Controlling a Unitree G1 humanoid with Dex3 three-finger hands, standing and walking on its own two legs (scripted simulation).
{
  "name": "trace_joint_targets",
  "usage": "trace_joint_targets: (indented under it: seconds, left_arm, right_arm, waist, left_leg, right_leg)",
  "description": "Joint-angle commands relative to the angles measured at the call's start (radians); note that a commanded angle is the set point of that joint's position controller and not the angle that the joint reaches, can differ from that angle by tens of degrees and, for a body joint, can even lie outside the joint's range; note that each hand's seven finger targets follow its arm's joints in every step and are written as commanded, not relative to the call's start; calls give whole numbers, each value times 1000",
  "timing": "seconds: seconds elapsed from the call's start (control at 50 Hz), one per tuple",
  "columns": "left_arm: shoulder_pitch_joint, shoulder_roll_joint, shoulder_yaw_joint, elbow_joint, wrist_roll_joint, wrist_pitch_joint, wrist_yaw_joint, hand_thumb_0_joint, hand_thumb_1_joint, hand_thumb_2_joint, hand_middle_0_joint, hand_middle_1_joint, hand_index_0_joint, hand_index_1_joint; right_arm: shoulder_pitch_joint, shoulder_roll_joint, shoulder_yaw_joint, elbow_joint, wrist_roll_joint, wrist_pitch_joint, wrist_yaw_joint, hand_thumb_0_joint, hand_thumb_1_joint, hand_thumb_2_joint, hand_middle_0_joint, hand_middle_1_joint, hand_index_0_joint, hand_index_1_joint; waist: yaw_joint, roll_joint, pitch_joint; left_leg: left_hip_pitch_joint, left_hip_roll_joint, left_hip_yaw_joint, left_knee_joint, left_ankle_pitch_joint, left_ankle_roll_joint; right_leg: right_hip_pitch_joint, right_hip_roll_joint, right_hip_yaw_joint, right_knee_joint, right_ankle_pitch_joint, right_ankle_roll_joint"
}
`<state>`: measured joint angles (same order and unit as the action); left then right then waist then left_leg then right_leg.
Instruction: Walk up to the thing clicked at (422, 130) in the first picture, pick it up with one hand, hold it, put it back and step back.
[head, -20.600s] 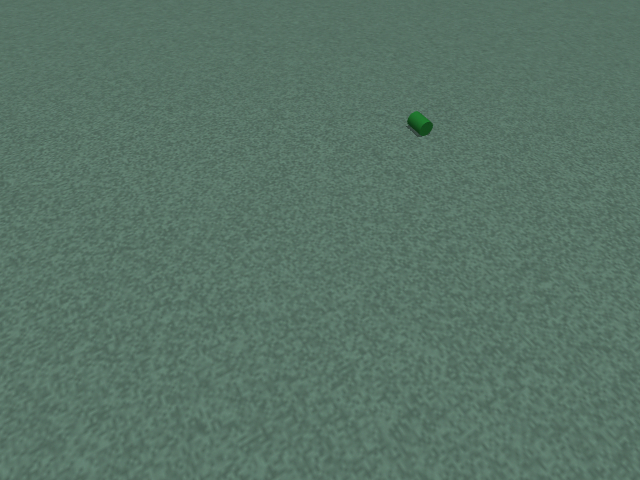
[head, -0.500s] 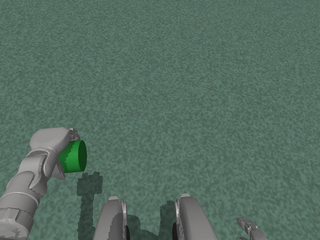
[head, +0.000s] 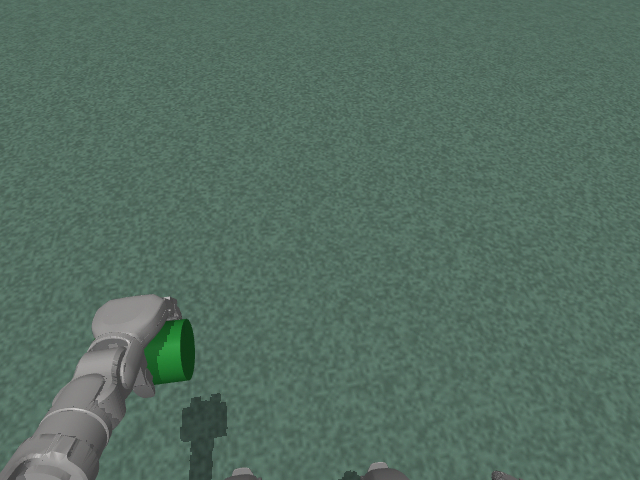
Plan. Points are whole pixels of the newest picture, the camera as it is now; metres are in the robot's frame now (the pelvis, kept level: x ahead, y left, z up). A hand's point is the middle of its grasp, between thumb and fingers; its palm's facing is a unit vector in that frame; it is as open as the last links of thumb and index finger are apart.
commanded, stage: lift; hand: left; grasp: from above
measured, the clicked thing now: (146, 354) +0.34 +0.23 -0.10
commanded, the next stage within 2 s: hold in 0.08 s
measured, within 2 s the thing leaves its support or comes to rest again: neither
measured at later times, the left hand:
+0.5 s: hand (135, 328) +0.34 +0.22 -0.02, palm faces -0.45 -0.05 -0.89, open 11.0 cm
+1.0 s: hand (130, 334) +0.32 +0.21 +0.01, palm faces -0.46 -0.05 -0.89, open 11.0 cm
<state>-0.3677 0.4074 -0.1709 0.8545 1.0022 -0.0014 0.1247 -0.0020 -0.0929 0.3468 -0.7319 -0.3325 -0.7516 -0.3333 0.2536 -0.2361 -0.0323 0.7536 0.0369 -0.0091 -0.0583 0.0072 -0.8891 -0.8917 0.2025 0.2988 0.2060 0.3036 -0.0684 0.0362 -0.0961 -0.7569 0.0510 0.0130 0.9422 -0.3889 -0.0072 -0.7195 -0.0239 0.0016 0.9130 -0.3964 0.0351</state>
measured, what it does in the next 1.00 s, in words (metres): stands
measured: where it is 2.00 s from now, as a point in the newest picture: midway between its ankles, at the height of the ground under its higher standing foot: outside the picture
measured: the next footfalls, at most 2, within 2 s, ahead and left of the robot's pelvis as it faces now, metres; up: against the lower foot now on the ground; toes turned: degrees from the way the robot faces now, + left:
none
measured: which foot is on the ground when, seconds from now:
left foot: down 0.00-1.00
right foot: down 0.00-1.00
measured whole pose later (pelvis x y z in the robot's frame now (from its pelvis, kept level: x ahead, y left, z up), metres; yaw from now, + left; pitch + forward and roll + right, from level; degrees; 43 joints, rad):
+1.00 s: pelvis +0.02 -0.01 +0.05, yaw -1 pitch +3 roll +0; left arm -0.25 0.41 -0.19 0.65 0.99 -0.03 -0.04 0.00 -0.07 0.35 -0.70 -0.36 -0.72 -0.36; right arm 0.20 -0.25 -0.03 0.70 0.06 0.06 -0.07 0.01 -0.89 -0.89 0.20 0.30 0.21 0.30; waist -0.01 0.05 -0.03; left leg -0.36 0.04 0.05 0.57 -0.26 -0.01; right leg -0.36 -0.03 0.02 0.58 -0.28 0.03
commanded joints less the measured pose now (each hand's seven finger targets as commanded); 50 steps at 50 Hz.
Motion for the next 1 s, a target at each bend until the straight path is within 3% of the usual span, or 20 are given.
trace_joint_targets:
  seconds: [0.0,0.16,0.22,0.26,0.32,0.38,0.46,0.5,0.7,0.98]
  left_arm:
    - [-276,199,66,-169,-13,8,31,0,830,787,-1189,-532,-1173,-551]
    - [-295,225,87,-229,-5,-18,6,0,792,780,-1155,-537,-1144,-550]
    - [-281,203,70,-218,2,-18,-4,0,791,745,-1143,-529,-1139,-535]
    - [-293,233,81,-243,8,-27,-16,0,780,764,-1140,-530,-1132,-540]
    - [-274,222,77,-270,5,-33,-33,0,802,767,-1160,-531,-1152,-541]
    - [-258,211,73,-253,1,-31,-44,0,800,750,-1151,-535,-1149,-540]
    - [-257,223,79,-312,-4,-33,-60,0,810,757,-1157,-534,-1152,-540]
    - [-256,216,73,-303,-2,-32,-67,0,792,752,-1132,-553,-1132,-554]
    - [-238,229,86,-378,-12,-31,-99,0,804,737,-1144,-540,-1145,-541]
    - [-201,224,91,-404,-12,-31,-122,0,823,756,-1155,-573,-1159,-570]
  right_arm:
    - [13,-153,-53,-103,5,-29,-6,0,-885,-895,200,300,200,300]
    - [8,-152,-59,-110,6,-18,-6,0,-883,-893,200,300,200,300]
    - [-1,-154,-61,-112,7,-12,-6,0,-882,-892,200,299,200,299]
    - [-9,-156,-61,-112,9,-9,-7,0,-884,-893,200,299,200,299]
    - [-19,-153,-61,-122,11,-2,-6,0,-884,-893,200,299,200,299]
    - [-26,-154,-61,-128,12,2,-6,0,-885,-893,200,299,200,299]
    - [-41,-158,-63,-141,16,11,-5,0,-882,-893,200,299,200,299]
    - [-40,-159,-62,-143,15,12,-5,0,-879,-891,200,299,200,299]
    - [-84,-153,-53,-174,23,22,-8,0,-883,-894,200,300,200,300]
    - [-119,-142,-42,-186,26,29,-16,0,-889,-896,200,300,200,300]
  waist:
    - [10,-3,-292]
    - [21,12,-290]
    - [14,9,-259]
    - [26,28,-266]
    - [41,-3,-272]
    - [30,-6,-242]
    - [50,11,-247]
    - [36,-1,-235]
    - [60,-11,-208]
    - [61,-21,-181]
  left_leg:
    - [298,-50,-16,-193,197,9]
    - [380,-54,-4,-258,265,6]
    - [406,-50,2,-286,271,5]
    - [423,-51,2,-296,290,4]
    - [433,-60,12,-303,318,11]
    - [448,-56,13,-324,321,9]
    - [489,-54,15,-348,347,5]
    - [483,-54,16,-352,342,7]
    - [518,-59,21,-401,310,13]
    - [556,-62,28,-445,298,19]
  right_leg:
    - [180,51,0,-204,195,-39]
    - [261,53,3,-263,251,-39]
    - [258,56,1,-283,254,-42]
    - [276,55,1,-290,268,-42]
    - [324,51,12,-314,312,-34]
    - [322,54,9,-322,307,-38]
    - [348,57,1,-335,316,-41]
    - [354,58,2,-340,313,-40]
    - [391,51,9,-391,286,-36]
    - [412,47,9,-435,276,-33]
